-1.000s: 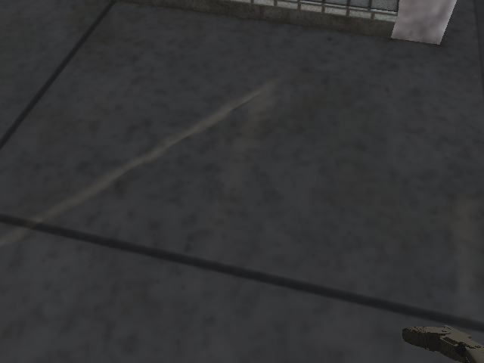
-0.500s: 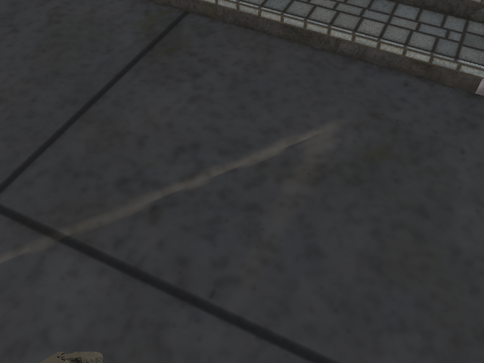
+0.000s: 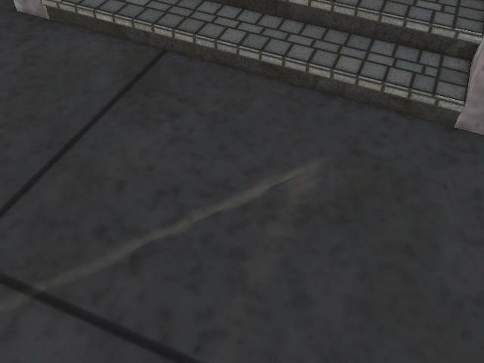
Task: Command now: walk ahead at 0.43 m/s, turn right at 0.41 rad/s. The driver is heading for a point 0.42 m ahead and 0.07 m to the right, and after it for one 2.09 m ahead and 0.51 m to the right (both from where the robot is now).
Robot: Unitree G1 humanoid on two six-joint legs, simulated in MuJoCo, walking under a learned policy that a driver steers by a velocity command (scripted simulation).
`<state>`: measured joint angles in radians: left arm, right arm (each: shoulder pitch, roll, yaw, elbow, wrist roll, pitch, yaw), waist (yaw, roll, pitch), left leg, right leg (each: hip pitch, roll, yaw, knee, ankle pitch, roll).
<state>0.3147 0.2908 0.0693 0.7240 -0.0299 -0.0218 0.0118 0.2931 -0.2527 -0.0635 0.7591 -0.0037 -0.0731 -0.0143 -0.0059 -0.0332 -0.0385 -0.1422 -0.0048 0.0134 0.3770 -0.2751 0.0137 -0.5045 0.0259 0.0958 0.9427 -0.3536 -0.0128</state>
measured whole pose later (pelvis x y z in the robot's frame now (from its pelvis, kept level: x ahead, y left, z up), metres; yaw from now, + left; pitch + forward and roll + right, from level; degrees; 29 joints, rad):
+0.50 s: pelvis +0.23 -0.11 -0.01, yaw -15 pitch +1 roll -1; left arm 0.25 0.26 0.05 0.67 0.00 -0.06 -0.04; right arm 0.24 -0.31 -0.05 0.77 0.02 -0.08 0.00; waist 0.00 0.03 0.06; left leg -0.57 0.12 -0.03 1.16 -0.28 0.00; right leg -0.28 0.09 -0.03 0.44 -0.18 -0.09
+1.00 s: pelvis +0.53 -0.11 -0.01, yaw -4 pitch +2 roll +0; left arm 0.28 0.29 0.04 0.81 -0.02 -0.08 -0.01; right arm 0.21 -0.28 -0.05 0.70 0.00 -0.07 0.03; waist 0.00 -0.01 0.04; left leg -0.37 -0.07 0.04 0.50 -0.17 0.08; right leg -0.37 -0.03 0.01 1.20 -0.41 -0.03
